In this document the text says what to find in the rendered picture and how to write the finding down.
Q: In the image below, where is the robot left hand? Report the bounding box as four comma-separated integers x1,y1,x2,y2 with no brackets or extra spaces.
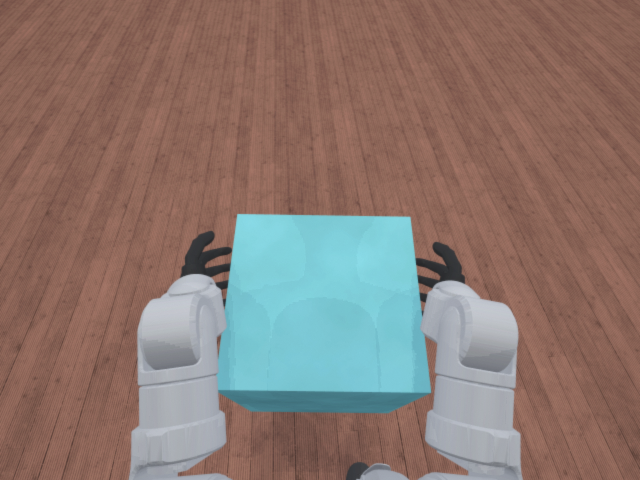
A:
180,231,232,306

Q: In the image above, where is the carton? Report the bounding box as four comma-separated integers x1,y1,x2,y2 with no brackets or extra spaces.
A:
216,214,431,413

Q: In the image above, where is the robot left forearm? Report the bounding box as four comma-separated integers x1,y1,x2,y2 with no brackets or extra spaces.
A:
129,274,227,480

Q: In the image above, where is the robot right forearm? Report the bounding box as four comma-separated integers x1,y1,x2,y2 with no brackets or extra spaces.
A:
420,280,523,480

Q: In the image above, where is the right robot shin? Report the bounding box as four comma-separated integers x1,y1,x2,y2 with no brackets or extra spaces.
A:
362,463,391,475

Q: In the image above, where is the robot right hand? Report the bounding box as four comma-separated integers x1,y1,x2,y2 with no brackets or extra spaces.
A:
415,242,465,317

